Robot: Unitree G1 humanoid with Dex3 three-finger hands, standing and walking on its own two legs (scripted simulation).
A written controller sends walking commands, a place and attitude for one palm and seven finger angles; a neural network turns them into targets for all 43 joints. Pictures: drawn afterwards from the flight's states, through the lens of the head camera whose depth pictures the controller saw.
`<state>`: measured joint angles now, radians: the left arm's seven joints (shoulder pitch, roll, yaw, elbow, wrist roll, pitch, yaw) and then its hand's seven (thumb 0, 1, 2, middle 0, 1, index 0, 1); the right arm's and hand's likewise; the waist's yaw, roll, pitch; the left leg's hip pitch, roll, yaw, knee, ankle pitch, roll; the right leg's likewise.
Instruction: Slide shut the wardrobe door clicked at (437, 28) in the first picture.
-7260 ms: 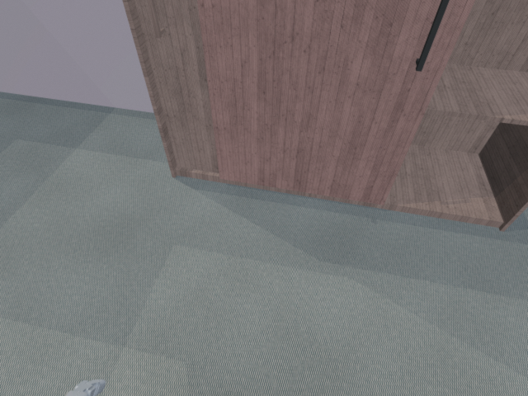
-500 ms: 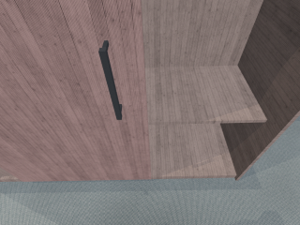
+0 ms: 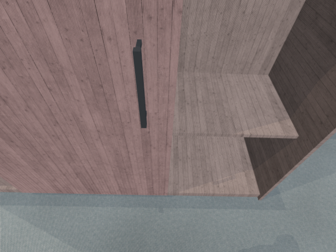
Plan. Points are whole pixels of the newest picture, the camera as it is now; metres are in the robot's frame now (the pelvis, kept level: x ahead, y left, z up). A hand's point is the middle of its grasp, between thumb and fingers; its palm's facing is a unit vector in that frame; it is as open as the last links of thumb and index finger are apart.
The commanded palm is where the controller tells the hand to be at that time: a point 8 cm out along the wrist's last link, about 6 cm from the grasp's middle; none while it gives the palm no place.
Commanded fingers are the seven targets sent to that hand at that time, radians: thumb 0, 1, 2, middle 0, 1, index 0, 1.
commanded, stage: come to a stop and stand still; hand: left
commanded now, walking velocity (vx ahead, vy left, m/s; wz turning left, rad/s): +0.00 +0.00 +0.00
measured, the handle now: (141, 89) +0.49 +0.10 +0.11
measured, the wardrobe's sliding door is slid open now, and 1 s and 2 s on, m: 0.56 0.56 0.56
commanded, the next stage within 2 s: look again from close up in 0.86 s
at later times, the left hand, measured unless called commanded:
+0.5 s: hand out of the picture -0.05 +0.10 -0.17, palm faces +0.07 -0.98 -0.16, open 7.4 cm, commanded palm none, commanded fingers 0.00 0.90 0.90 -0.20 -0.30 -0.20 -0.30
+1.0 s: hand out of the picture -0.03 +0.10 -0.17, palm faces +0.07 -0.98 -0.19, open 7.4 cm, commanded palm none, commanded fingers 0.00 0.90 0.90 -0.20 -0.30 -0.20 -0.30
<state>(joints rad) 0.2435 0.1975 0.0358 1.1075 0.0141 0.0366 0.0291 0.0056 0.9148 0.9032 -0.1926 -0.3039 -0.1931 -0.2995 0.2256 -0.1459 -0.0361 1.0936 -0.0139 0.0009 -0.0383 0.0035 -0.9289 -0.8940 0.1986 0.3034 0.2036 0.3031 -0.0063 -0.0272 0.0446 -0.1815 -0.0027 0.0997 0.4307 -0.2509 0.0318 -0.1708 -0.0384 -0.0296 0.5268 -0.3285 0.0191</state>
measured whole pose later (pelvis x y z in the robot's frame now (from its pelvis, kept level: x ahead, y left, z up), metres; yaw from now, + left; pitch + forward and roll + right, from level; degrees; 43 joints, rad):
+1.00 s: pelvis +0.00 -0.05 +0.00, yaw +1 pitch +0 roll +0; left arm 0.34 0.09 0.00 1.14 0.02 -0.04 0.06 0.00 0.91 0.90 -0.20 -0.30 -0.20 -0.30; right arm 0.27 -0.14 -0.01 1.14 -0.01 0.01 -0.04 0.01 -0.93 -0.89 0.20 0.30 0.20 0.30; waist 0.01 0.02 0.02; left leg -0.21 0.07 0.04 0.53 -0.27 -0.04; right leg -0.09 0.04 -0.08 0.39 -0.30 -0.05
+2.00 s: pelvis -0.01 +0.01 +0.00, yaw -1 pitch -1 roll +0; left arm 0.32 0.14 -0.02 1.12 0.02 -0.01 0.04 0.00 0.91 0.90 -0.19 -0.30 -0.20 -0.30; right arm 0.27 -0.16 0.01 1.14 0.00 -0.02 -0.02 0.00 -0.92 -0.89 0.20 0.30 0.20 0.30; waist 0.01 -0.01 0.03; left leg -0.16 -0.05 0.09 0.43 -0.25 0.07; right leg -0.13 -0.04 -0.01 0.46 -0.31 0.03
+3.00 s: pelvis -0.04 -0.03 -0.04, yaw +1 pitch +7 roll +0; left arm 0.28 0.31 0.37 0.07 -0.38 -0.27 -0.36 0.01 -0.01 0.51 -0.26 -0.90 -0.26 -0.89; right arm 0.27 -0.30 -0.02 0.69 0.05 -0.31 -0.09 0.01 -0.91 -0.89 0.20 0.30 0.20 0.30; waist 0.00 0.02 -0.06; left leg -0.57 0.02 0.02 0.83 -0.38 0.00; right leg -0.51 0.02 -0.08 0.82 -0.43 -0.04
